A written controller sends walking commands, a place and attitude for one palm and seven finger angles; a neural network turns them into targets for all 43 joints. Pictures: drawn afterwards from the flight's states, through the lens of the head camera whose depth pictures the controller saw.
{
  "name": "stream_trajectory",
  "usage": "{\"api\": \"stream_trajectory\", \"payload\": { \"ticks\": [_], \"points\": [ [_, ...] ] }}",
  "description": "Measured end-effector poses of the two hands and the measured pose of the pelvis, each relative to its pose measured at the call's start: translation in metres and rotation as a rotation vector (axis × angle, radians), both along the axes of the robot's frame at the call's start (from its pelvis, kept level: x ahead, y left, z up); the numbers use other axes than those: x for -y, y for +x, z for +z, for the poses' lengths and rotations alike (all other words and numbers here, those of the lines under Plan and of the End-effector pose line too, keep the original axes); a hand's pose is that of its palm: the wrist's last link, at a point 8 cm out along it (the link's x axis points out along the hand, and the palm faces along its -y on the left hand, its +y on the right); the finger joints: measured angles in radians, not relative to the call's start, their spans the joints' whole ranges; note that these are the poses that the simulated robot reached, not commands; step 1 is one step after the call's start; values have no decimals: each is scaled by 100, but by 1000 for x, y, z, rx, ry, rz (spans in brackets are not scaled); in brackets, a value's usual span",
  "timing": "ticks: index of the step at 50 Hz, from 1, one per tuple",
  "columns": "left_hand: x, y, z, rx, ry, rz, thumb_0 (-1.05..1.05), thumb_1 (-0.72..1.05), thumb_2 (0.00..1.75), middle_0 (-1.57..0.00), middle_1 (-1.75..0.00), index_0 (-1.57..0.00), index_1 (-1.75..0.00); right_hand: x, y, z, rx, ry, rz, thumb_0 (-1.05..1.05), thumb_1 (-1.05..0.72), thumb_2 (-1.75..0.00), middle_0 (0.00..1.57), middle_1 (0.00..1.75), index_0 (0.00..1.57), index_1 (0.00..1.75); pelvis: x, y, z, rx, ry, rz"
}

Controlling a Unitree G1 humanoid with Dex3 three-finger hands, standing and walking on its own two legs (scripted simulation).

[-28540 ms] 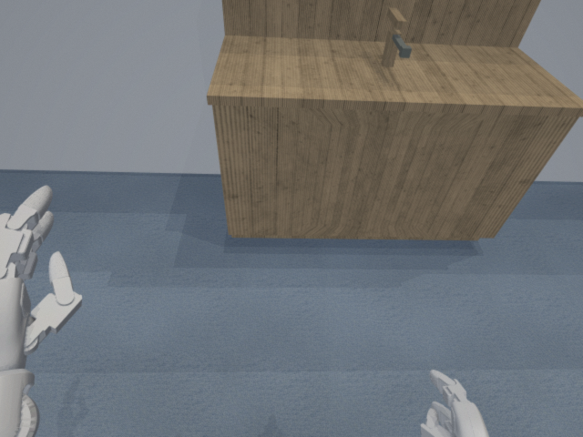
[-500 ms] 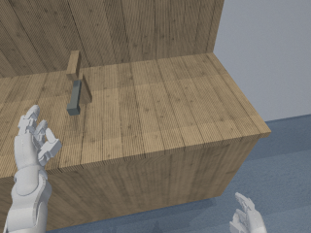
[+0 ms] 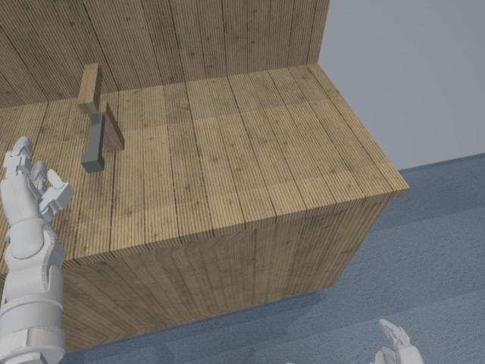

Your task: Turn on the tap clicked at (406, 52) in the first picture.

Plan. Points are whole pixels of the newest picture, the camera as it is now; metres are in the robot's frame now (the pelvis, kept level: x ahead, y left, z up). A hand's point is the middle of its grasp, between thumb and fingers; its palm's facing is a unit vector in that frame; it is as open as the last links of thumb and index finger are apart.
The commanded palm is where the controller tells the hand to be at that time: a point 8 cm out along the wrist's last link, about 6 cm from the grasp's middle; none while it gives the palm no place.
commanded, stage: reach beside the lever's end, fingers flat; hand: left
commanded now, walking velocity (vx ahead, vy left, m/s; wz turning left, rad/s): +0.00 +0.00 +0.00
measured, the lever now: (93, 162) +0.43 +0.29 +0.09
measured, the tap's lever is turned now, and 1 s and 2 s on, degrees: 0 0 13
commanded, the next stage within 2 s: push the lever round in 0.76 s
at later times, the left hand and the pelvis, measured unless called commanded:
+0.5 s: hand (74, 169) +0.41 +0.32 +0.09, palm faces +0.49 -0.86 -0.10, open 7.8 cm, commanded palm +0.36 +0.36 +0.08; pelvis +0.01 +0.01 +0.00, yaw -2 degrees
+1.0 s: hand (83, 173) +0.40 +0.30 +0.08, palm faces +0.48 -0.87 -0.07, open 7.8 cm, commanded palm +0.35 +0.34 +0.08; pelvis +0.02 +0.03 +0.00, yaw -1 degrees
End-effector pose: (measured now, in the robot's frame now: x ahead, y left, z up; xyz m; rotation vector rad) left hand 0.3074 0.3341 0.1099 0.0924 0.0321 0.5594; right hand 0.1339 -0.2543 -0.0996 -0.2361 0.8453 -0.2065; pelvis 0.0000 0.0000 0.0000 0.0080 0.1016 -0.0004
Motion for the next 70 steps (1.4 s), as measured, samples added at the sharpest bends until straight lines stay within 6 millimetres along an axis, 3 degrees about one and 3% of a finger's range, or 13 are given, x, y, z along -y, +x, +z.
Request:
{"api": "stream_trajectory", "payload": {
  "ticks": [17, 25, 32, 42, 49, 57, 70],
  "points": [
    [-12, 56, -16, -16, -9, -4, 2, 90, 90, -15, -15, -15, -15, 9, -61, -14, -190, -17, -71, 1, -91, -90, 21, 30, 20, 30, -6, -1, -6, -72, -4, -14],
    [-21, 55, -17, -4, 7, -41, 2, 90, 90, -15, -15, -15, -15, 5, -77, -14, -241, -9, -105, 1, -91, -90, 21, 30, 20, 30, -14, 8, -5, -83, -10, -29],
    [-25, 44, -31, -8, -27, -24, 2, 90, 90, -15, -15, -15, -15, -4, -67, -11, -236, -17, -88, 1, -91, -90, 21, 30, 20, 30, -21, 10, -3, -78, -17, -21],
    [-11, 49, -16, 45, -1, -66, 2, 90, 90, -15, -15, -15, -15, -23, -27, -7, -156, -5, -31, 1, -91, -90, 21, 30, 20, 30, -27, 14, -2, -63, -23, -2],
    [-5, 51, -20, 0, -27, -62, 2, 90, 90, -15, -15, -15, -15, -31, -10, -3, -111, 23, -17, 1, -91, -90, 21, 30, 20, 30, -27, 18, 1, -61, -20, -11],
    [-7, 39, -22, 13, -5, -26, 2, 90, 90, -15, -15, -15, -15, -25, -12, -5, -136, 15, 0, 0, -91, -90, 21, 30, 20, 30, -22, 17, 0, -55, -21, -2],
    [10, 48, -21, 11, -17, -44, 1, 90, 90, -15, -15, -15, -15, -7, -31, -11, -173, 6, -32, 1, -91, -90, 21, 30, 20, 30, -12, 11, -1, -57, -13, -2]
  ]
}}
